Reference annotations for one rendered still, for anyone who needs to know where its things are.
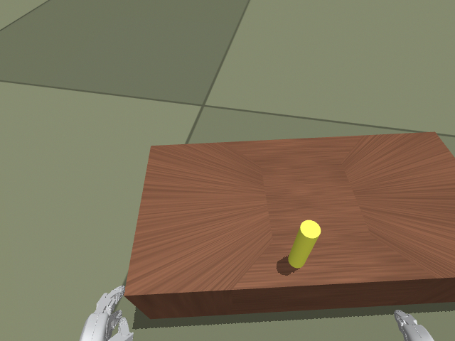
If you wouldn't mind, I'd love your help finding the left robot hand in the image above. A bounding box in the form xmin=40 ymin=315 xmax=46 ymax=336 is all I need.
xmin=79 ymin=286 xmax=134 ymax=341

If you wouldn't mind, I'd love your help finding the can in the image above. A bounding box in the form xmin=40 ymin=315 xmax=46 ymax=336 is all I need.
xmin=288 ymin=220 xmax=321 ymax=268

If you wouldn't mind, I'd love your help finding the right robot hand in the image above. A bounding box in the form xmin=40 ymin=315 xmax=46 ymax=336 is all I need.
xmin=394 ymin=310 xmax=434 ymax=341

